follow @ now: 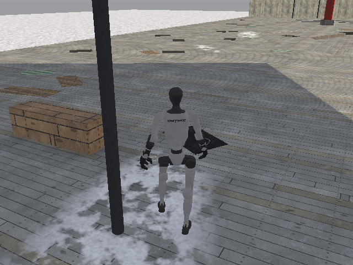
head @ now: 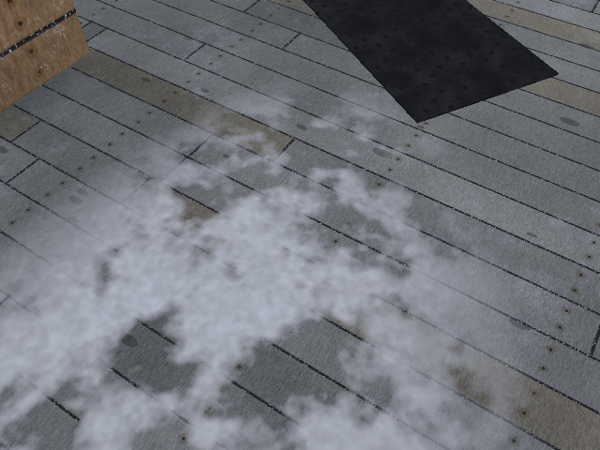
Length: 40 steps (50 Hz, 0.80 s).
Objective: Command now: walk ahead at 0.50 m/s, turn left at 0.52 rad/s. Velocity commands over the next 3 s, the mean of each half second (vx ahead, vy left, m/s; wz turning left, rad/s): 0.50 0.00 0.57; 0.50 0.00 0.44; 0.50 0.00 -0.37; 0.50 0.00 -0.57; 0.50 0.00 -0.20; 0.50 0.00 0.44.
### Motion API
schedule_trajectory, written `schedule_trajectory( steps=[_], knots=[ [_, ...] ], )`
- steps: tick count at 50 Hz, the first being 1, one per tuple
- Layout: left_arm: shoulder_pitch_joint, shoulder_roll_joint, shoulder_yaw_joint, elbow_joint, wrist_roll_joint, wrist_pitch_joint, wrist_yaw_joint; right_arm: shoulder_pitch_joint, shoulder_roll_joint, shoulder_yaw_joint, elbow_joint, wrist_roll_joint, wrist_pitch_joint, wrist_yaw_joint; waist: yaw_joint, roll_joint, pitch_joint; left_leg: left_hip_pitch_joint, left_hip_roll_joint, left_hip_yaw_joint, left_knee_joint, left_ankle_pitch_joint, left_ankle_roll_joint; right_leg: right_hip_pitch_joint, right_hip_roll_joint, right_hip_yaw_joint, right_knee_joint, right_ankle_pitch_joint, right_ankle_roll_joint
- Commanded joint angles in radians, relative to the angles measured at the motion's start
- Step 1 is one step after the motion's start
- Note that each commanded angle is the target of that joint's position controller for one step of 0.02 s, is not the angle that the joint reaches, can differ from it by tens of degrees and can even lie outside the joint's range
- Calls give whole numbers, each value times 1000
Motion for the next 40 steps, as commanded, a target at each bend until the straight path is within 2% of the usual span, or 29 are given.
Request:
schedule_trajectory(
  steps=[1, 2, 4, 5, 6, 7, 8, 9, 10, 11, 12, 13, 14, 17, 19, 22, 23, 27, 29, 30, 31, 32, 33, 34, 35, 36, 37, 39, 40],
  knots=[
    [-12, 176, 43, -39, -15, 3, 8, -114, -38, 0, -113, 1, -13, 20, -1, -67, 55, -38, -4, 37, -72, -16, 31, 23, -323, 63, -39, 471, -128],
    [-8, 184, 45, -32, -18, 11, 10, -125, -45, -3, -126, 1, -12, 25, -7, -74, 50, -33, -15, 53, -86, -52, 45, 54, -330, 52, -8, 538, -120],
    [-18, 209, 51, -30, -23, 25, 15, -99, -73, -18, -139, 0, -4, 28, -45, -107, 1, 55, -71, 108, -91, -140, 81, 94, -332, 24, 108, 836, -100],
    [-24, 221, 54, -30, -26, 33, 17, -40, -98, -33, -132, 1, 2, 27, -86, -123, -45, 144, -107, 133, -86, -183, 104, 96, -328, 13, 217, 974, -90],
    [-34, 225, 54, -32, -31, 40, 20, 72, -136, -57, -108, 3, 6, 20, -154, -120, -109, 304, -148, 147, -118, -176, 134, 53, -307, -5, 382, 1014, -71],
    [-35, 207, 44, -39, -27, 39, 25, 236, -195, -91, -64, 4, 15, 4, -236, -83, -192, 579, -154, 94, -170, -135, 176, -107, -267, -16, 618, 862, -35],
    [34, 88, 8, -92, 8, 23, 17, 276, -311, -117, -55, 15, 21, -19, -169, 143, -266, 927, 101, -364, -169, -182, 320, -535, -124, -3, 978, 81, 39],
    [13, 85, -9, -118, 7, -13, 4, 260, -291, -101, -103, 15, 3, -13, -166, 148, -427, 1062, 244, -810, -344, -348, 451, -734, 8, 248, 1182, -353, 58],
    [-109, 162, 13, -148, -31, -37, -9, 242, -214, -76, -95, 9, -11, -8, -209, 57, -323, 1004, 221, -695, -408, -350, 386, -836, -51, 330, 1193, -275, 39],
    [-141, 154, 8, -166, -40, -51, -10, 200, -188, -69, -93, 8, -22, -7, -176, 21, -192, 861, 179, -557, -417, -282, 346, -843, -91, 315, 1116, -180, 24],
    [-142, 141, 8, -156, -17, -56, -1, 140, -161, -62, -97, 8, -27, -8, -129, -35, -118, 725, 131, -458, -421, -176, 310, -802, -127, 309, 1021, -117, 26],
    [-130, 149, 14, -148, 2, -49, 3, 99, -129, -53, -112, -1, -30, -11, -96, -22, -85, 628, 96, -390, -438, -74, 292, -736, -151, 312, 955, -67, 34],
    [-113, 147, 16, -147, 7, -39, 2, 81, -124, -50, -127, -9, -31, -16, -73, 4, -81, 569, 77, -367, -457, -14, 290, -684, -156, 313, 928, -36, 47],
    [-124, 109, 7, -151, 17, -15, 2, 105, -150, -60, -119, -3, -36, -33, -66, -4, -69, 480, 48, -292, -478, 110, 296, -652, -142, 283, 797, 27, 96],
    [-210, 83, -4, -174, 15, -11, 3, 137, -167, -66, -107, 1, -31, -48, -93, 9, -41, 444, 13, -249, -476, 84, 267, -652, -119, 276, 642, 146, 116],
    [-322, 63, -16, -198, 7, -18, -10, 178, -173, -69, -92, 5, -20, -61, -138, 42, -26, 398, -29, -228, -461, -44, 216, -568, -69, 274, 424, 329, 119],
    [-336, 64, -17, -202, 7, -19, -14, 186, -189, -72, -82, -2, -18, -58, -143, 50, -31, 387, -19, -237, -459, -60, 212, -539, -57, 273, 402, 361, 111],
    [-364, 111, -2, -218, -5, -32, -28, 222, -163, -68, -59, 11, -12, -59, -139, 63, -27, 480, 33, -358, -368, -137, 196, -514, -50, 326, 313, 296, 72],
    [-309, 134, 11, -207, -8, -41, -28, 205, -164, -71, -60, 7, -8, -61, -105, 93, -32, 512, 48, -406, -308, -108, 181, -456, -51, 322, 295, 203, 41],
    [-230, 146, 22, -184, -5, -45, -23, 192, -145, -65, -64, 6, -5, -60, -61, 93, -61, 503, 20, -398, -244, -76, 161, -350, -46, 301, 253, 205, 18],
    [-121, 178, 36, -168, 9, -50, -16, 196, -94, -46, -72, -1, -7, -55, -10, 50, -161, 453, -37, -346, -62, -87, 128, -151, -120, 353, 252, 186, -27],
    [-3, 254, 53, -158, 30, -48, -9, 287, -30, -26, -91, 4, -9, -55, -14, -153, -314, 192, -162, -216, 262, -343, 58, 196, -335, 658, 231, 57, -139],
    [47, 250, 56, -126, 13, -34, -21, 346, -56, -21, -110, 24, -15, -57, -33, -386, -353, -53, -176, -157, 491, -628, 29, 296, -465, 1031, 113, -237, -228],
    [-4, 161, 33, -145, 0, -29, -22, 293, -149, -43, -89, 29, -11, -59, -16, -244, -217, -129, -114, -175, 582, -549, 18, 188, -437, 967, 74, -370, -195],
    [-49, 124, 21, -152, 1, -19, -17, 208, -173, -50, -99, 18, -5, -59, -11, -168, -120, -129, -82, -135, 593, -470, 14, 73, -398, 809, 71, -283, -158],
    [-90, 104, 12, -149, 7, -14, -15, 170, -163, -52, -107, 6, -2, -58, -28, -125, -59, -100, -51, -118, 558, -409, 9, -36, -354, 687, 53, -150, -144],
    [-111, 84, 5, -142, 12, -14, -12, 156, -149, -55, -111, 2, 1, -54, -46, -135, -31, -70, -21, -117, 515, -366, 8, -102, -322, 601, 33, -55, -136],
    [-117, 79, 4, -126, 12, -20, -8, 166, -107, -49, -113, 12, 10, -45, -61, -164, -23, -17, 5, -90, 477, -324, 6, -164, -287, 480, -10, 46, -134],
    [-103, 86, 6, -114, 10, -26, -9, 156, -87, -44, -119, 10, 12, -44, -59, -152, -20, -19, 7, -86, 454, -307, 3, -174, -284, 447, -26, 87, -148]
  ],
)
Next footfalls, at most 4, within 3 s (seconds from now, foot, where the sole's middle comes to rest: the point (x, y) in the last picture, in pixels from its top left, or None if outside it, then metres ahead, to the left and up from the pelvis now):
0.14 left None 0.24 0.12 -0.78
0.62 right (341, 411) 0.56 -0.01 -0.78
1.12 left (192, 357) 0.66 0.34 -0.78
1.62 right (275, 244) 1.01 0.18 -0.78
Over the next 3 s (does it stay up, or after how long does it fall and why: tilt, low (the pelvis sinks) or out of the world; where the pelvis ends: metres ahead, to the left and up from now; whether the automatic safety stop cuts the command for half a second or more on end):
stays up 1.56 0.24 0.00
